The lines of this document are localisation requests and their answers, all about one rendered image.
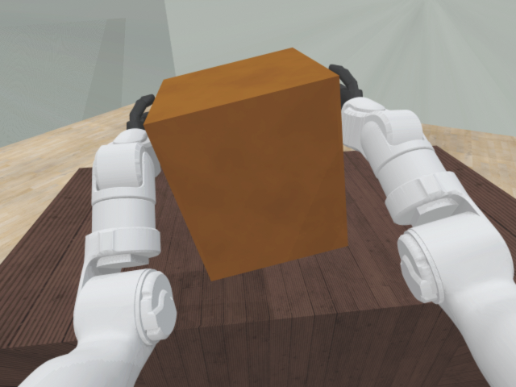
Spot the left robot upper arm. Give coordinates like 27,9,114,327
18,268,177,387

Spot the carton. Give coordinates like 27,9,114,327
144,48,348,281

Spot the robot left forearm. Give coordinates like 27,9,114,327
73,128,161,337

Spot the right robot hand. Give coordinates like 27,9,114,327
329,64,363,110

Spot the left robot hand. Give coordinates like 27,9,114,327
127,94,155,130

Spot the robot right forearm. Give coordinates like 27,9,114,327
341,97,514,278

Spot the right robot upper arm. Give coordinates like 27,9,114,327
397,211,516,387

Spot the pedestal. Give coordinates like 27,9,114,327
0,146,516,387

